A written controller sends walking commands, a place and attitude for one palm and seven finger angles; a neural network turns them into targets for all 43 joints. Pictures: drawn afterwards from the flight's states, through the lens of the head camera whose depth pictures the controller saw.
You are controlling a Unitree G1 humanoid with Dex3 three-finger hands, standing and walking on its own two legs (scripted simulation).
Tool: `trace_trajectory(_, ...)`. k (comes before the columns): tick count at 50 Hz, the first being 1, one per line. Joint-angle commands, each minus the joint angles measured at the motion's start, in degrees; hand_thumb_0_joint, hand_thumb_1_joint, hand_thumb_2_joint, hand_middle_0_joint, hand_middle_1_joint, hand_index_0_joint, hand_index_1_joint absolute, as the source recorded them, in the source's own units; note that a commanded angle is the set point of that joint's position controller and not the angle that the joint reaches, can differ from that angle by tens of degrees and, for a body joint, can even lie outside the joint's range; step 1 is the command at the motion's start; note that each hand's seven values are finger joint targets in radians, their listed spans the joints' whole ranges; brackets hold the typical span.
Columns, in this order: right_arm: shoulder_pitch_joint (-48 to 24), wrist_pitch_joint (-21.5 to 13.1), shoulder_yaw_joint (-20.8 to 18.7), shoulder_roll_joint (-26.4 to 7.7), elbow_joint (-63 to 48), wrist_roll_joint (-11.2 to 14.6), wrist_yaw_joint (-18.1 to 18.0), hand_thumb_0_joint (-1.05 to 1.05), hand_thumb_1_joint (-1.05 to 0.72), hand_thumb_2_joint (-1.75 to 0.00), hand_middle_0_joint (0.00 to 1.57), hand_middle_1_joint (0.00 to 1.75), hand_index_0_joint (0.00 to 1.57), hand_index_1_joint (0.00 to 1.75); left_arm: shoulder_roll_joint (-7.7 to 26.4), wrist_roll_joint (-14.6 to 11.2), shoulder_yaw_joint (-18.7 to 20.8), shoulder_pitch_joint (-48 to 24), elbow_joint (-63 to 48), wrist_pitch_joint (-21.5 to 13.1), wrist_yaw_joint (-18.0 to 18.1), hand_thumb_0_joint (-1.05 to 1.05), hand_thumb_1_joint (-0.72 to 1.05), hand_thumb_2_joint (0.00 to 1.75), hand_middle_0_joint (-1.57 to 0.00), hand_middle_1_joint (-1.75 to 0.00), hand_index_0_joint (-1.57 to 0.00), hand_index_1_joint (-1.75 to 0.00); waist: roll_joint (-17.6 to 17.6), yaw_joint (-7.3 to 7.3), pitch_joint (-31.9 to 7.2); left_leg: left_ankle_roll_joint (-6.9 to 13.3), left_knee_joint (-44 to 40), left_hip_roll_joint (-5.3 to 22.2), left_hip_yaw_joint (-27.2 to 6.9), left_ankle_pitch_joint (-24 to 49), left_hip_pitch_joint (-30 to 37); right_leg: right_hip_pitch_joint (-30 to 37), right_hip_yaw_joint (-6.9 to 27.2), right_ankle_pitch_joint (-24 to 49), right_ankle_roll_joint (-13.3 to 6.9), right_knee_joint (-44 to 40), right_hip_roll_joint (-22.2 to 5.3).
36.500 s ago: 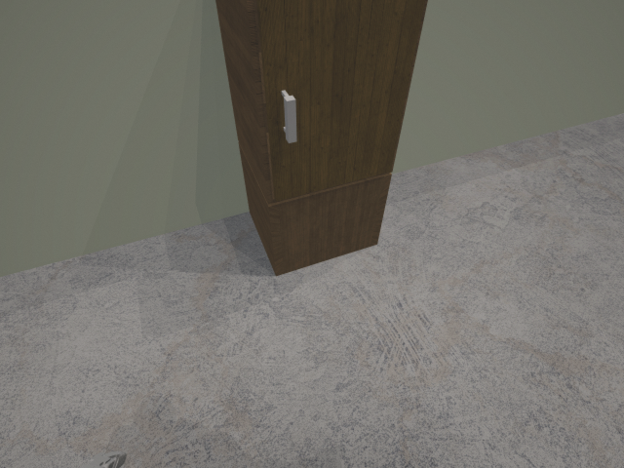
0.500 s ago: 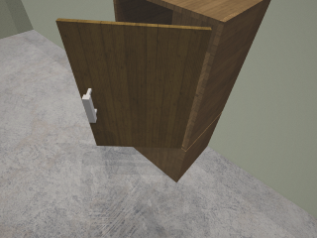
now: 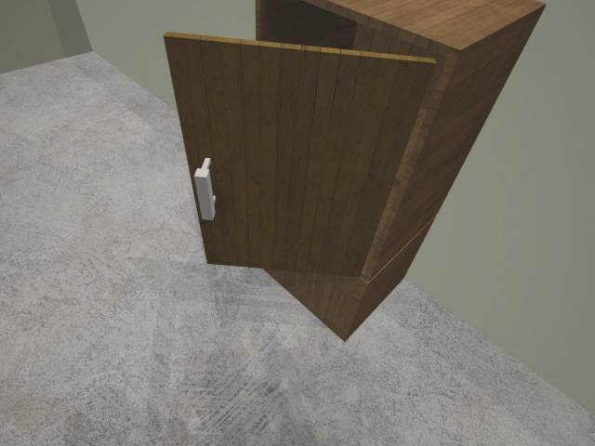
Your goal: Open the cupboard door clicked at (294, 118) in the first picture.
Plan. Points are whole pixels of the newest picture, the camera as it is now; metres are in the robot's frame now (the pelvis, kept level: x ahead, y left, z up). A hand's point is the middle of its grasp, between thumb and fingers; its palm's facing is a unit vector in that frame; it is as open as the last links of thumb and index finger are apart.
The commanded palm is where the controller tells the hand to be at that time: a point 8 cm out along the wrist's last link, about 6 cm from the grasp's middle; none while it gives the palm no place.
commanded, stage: shuffle to correct the standing spot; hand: left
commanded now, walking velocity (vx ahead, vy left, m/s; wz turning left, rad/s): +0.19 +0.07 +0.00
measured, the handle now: (207, 188) +0.59 +0.23 -0.04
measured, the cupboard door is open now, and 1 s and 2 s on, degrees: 41 41 41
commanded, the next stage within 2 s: come to a stop and stand still in 0.08 s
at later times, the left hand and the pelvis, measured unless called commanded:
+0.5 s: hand out of the picture +0.07 +0.19 -0.18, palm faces -0.02 -0.98 -0.18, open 7.3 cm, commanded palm none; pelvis +0.04 +0.02 +0.00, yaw -2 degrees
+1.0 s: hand out of the picture +0.05 +0.18 -0.18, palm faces -0.01 -0.98 -0.20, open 7.4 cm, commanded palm none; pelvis +0.05 +0.01 +0.00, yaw -1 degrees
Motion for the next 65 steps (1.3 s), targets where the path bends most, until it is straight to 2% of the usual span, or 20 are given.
trace_trajectory(1, 0.6, -1.8, -0.9, -4.9, -3.6, -0.2, -0.4, 0.0, -0.9, -0.9, 0.2, 0.3, 0.2, 0.3, 6.5, -0.1, 1.7, 3.9, -0.8, -1.1, 0.1, 0.0, 0.9, 0.9, -0.2, -0.3, -0.2, -0.3, -6.0, -0.59, 6.4, -1.5, 2.0, 0.7, -1.1, -10.3, -0.8, -8.0, 10.8, -16.4, -6.9, -12.5, -7.4)
trace_trajectory(3, 2.3, -2.5, -0.8, -4.4, -3.2, -0.2, -0.3, 0.0, -0.9, -0.9, 0.2, 0.3, 0.2, 0.3, 6.5, -0.2, 1.9, 2.3, -1.2, -1.4, 0.2, 0.0, 0.9, 0.9, -0.2, -0.3, -0.2, -0.3, -5.5, -1.65, 6.1, -1.4, 2.5, 1.2, -0.6, -7.8, 2.1, -9.6, 10.2, -13.8, -7.2, -11.1, -8.1)
trace_trajectory(5, 4.8, -2.8, -1.1, -5.8, -2.3, -0.1, -0.4, 0.0, -0.9, -0.9, 0.2, 0.3, 0.2, 0.3, 5.4, 0.0, 1.8, 1.9, -1.4, -1.1, 0.0, 0.0, 0.9, 0.9, -0.2, -0.3, -0.2, -0.3, 0.2, -2.25, 6.7, -0.5, -3.1, 3.3, -4.7, -12.5, 5.7, -13.0, 4.9, -14.1, -5.4, -5.0, -3.9)
trace_trajectory(7, 8.9, -2.8, -2.0, -9.3, -1.0, -0.5, -0.9, 0.0, -0.9, -0.9, 0.2, 0.3, 0.2, 0.3, 2.1, 0.4, 1.4, 2.9, -1.6, -0.7, 0.0, 0.0, 0.9, 0.9, -0.2, -0.3, -0.2, -0.3, 13.1, -2.72, 8.3, 3.3, -16.7, 11.8, -18.4, -27.0, 5.6, -15.9, -3.7, -11.6, -3.5, 10.6, 2.9)
trace_trajectory(8, 10.1, -3.0, -2.1, -9.9, -0.8, -0.4, -1.1, 0.0, -0.9, -0.9, 0.2, 0.3, 0.2, 0.3, 1.1, 0.6, 0.9, 2.4, -2.0, -0.8, -0.1, 0.0, 0.9, 0.9, -0.2, -0.3, -0.2, -0.3, 15.4, -2.71, 8.5, 6.8, -21.2, 15.6, -25.5, -29.6, 7.0, -19.6, -4.2, -10.8, -3.6, 19.6, 3.6)
trace_trajectory(9, 9.6, -3.3, -1.9, -9.2, -0.7, -0.4, -1.1, 0.0, -0.9, -0.9, 0.2, 0.3, 0.2, 0.3, 0.7, 0.6, 0.8, 1.3, -2.1, -1.2, -0.3, 0.0, 0.9, 0.9, -0.2, -0.3, -0.2, -0.3, 12.3, -2.41, 7.3, 9.6, -21.7, 17.5, -26.8, -26.5, 7.4, -21.3, -2.0, -10.2, -4.3, 26.8, 1.5)
trace_trajectory(11, 7.9, -4.0, -1.2, -6.7, -0.9, -0.3, -1.3, 0.0, -0.9, -0.9, 0.2, 0.3, 0.2, 0.3, -0.7, 0.4, 0.7, -0.7, -2.1, -1.9, -0.4, 0.0, 0.9, 0.9, -0.2, -0.3, -0.2, -0.3, 5.4, -1.53, 5.1, 10.6, -19.2, 17.3, -21.5, -10.2, 6.2, -19.3, -0.4, -8.0, -4.0, 26.4, -1.0)
trace_trajectory(13, 6.0, -4.4, -0.3, -4.9, -0.7, -0.2, -1.9, 0.0, -0.9, -0.9, 0.2, 0.3, 0.2, 0.3, -2.9, 0.0, 0.2, 0.5, -1.2, -1.6, -0.1, 0.0, 0.9, 0.9, -0.2, -0.3, -0.2, -0.3, 5.9, -0.14, 2.8, 9.4, -17.1, 15.1, -14.2, 4.2, 4.9, -12.6, -0.8, -5.1, -2.7, 18.8, -1.0)
trace_trajectory(15, 5.2, -4.5, 0.1, -3.9, 0.1, 0.1, -2.5, 0.0, -0.9, -0.9, 0.2, 0.3, 0.2, 0.3, -3.6, -0.4, -0.1, 1.7, 0.0, -1.4, 0.3, 0.0, 0.9, 0.9, -0.2, -0.3, -0.2, -0.3, 4.3, 0.8, 1.3, 8.2, -14.1, 13.5, -10.6, 12.9, 4.5, -5.9, -1.2, -0.2, -1.9, 8.6, -0.1)
trace_trajectory(17, 4.5, -4.5, 0.1, -3.5, 0.5, 0.7, -2.7, 0.0, -0.9, -0.9, 0.2, 0.3, 0.2, 0.3, -2.1, -0.5, 0.2, 3.0, 0.9, -1.4, 0.7, 0.0, 0.9, 0.9, -0.2, -0.3, -0.2, -0.3, 2.4, 1.77, 0.7, 4.9, -11.3, 11.3, -8.4, 9.6, 1.3, 1.7, -0.2, 8.6, -1.5, -2.3, -0.3)
trace_trajectory(18, 4.2, -4.5, 0.3, -2.7, 0.5, 0.9, -2.6, 0.0, -0.9, -0.9, 0.2, 0.3, 0.2, 0.3, -0.4, -0.6, 0.3, 2.4, 0.7, -1.7, 0.8, 0.0, 0.9, 0.9, -0.2, -0.3, -0.2, -0.3, 1.3, 1.46, 1.7, 2.4, -10.7, 9.4, -7.7, 4.8, -0.1, 2.8, 3.3, 10.1, -2.2, -6.0, -2.1)
trace_trajectory(20, 4.8, -4.2, 0.4, -1.6, 1.3, 0.7, -2.1, 0.0, -0.9, -0.9, 0.2, 0.3, 0.2, 0.3, 1.1, -0.7, 0.1, -0.2, 0.1, -1.5, 0.9, 0.0, 0.9, 0.9, -0.2, -0.3, -0.2, -0.3, 6.2, 0.2, 4.1, -0.1, -13.2, 7.4, -7.6, 1.6, 0.5, -0.2, 4.6, 11.0, -3.8, -5.8, -4.0)
trace_trajectory(23, 4.9, -3.8, 0.1, -2.1, 2.4, 0.5, -2.3, 0.0, -0.9, -0.9, 0.2, 0.3, 0.2, 0.3, 0.2, -0.8, 0.0, -1.2, 0.8, -1.6, 0.9, 0.0, 0.9, 0.9, -0.2, -0.3, -0.2, -0.3, -1.6, -0.32, 2.4, 0.0, -11.0, 7.7, -6.3, 6.5, 4.5, -0.8, 3.9, 14.8, -3.4, -4.6, -2.9)
trace_trajectory(39, 4.3, -3.5, 0.7, -2.5, 3.9, 0.4, -2.0, 0.0, -0.9, -0.9, 0.2, 0.3, 0.2, 0.3, 0.6, -0.7, -0.4, -0.9, 1.3, -1.7, 0.9, 0.0, 0.9, 0.9, -0.2, -0.3, -0.2, -0.3, 2.0, -0.66, 3.5, -0.4, -13.8, 7.4, -5.6, 1.2, 7.5, -2.5, 4.2, 10.5, -3.2, -7.9, -2.9)
trace_trajectory(40, -0.1, -3.6, -0.7, -10.8, -3.5, -0.5, -1.7, 0.0, -0.9, -0.9, 0.2, 0.3, 0.2, 0.3, 11.8, 0.2, -0.5, -5.7, -3.2, -2.0, 1.0, 0.0, 0.9, 0.9, -0.2, -0.3, -0.2, -0.3, 3.7, -2.4, 9.7, -1.4, -14.6, 4.6, -7.3, 5.6, 3.3, -5.8, 1.4, 7.0, -3.7, -2.7, -0.6)
trace_trajectory(41, -1.3, -4.9, -1.8, -9.6, -3.7, -0.3, -2.2, 0.0, -0.9, -0.9, 0.2, 0.3, 0.2, 0.3, 6.9, 0.0, 0.3, -2.7, -3.4, -1.6, 1.3, 0.0, 0.9, 0.9, -0.2, -0.3, -0.2, -0.3, 4.8, -0.1, 2.2, -0.2, -11.4, 8.9, -10.3, -1.0, 3.6, -3.9, 2.2, 3.6, -3.6, -0.7, -2.0)
trace_trajectory(43, -0.7, -4.5, -1.8, -7.4, -4.8, -0.1, -2.4, 0.0, -0.9, -0.9, 0.2, 0.3, 0.2, 0.3, 4.3, 0.0, 0.0, -1.3, -3.4, -2.0, 1.2, 0.0, 0.9, 0.9, -0.2, -0.3, -0.2, -0.3, 6.4, -0.7, -4.1, 0.6, -9.9, 8.0, -10.5, -3.8, 4.6, -1.6, 1.9, 6.8, -4.2, -0.7, -2.1)
trace_trajectory(46, 0.6, -3.6, -1.6, -6.3, -5.5, -0.3, -2.3, 0.0, -0.9, -0.9, 0.2, 0.3, 0.2, 0.3, 3.7, 0.0, 0.1, -0.8, -3.6, -1.9, 1.2, 0.0, 0.9, 0.9, -0.2, -0.3, -0.2, -0.3, 1.6, -1.29, 0.0, 0.6, -6.5, 6.3, -8.0, -2.4, 2.6, -3.9, 3.8, 6.3, -4.8, -2.9, -3.1)
trace_trajectory(51, -0.4, -4.0, -1.8, -8.7, -5.5, 0.1, -2.2, 0.0, -0.9, -0.9, 0.2, 0.3, 0.2, 0.3, 6.2, -0.2, 0.9, -2.3, -4.6, -2.4, 1.2, 0.0, 0.9, 0.9, -0.2, -0.3, -0.2, -0.3, 1.2, -1.33, 0.3, 0.8, -4.5, 6.8, -6.7, 9.9, 6.6, -4.0, 4.6, 15.1, -4.7, -2.3, -3.2)
trace_trajectory(65, -6.2, -3.6, -1.4, -12.4, -4.1, 0.0, -1.2, 0.0, -0.9, -0.9, 0.2, 0.3, 0.2, 0.3, 10.6, -0.1, 1.2, -7.7, -5.1, -2.3, 0.5, 0.0, 0.9, 0.9, -0.2, -0.3, -0.2, -0.3, 1.3, -0.75, 1.9, 0.1, -10.2, 7.0, -7.0, 1.5, 7.2, -3.1, 5.6, 7.7, -4.0, -8.3, -4.1)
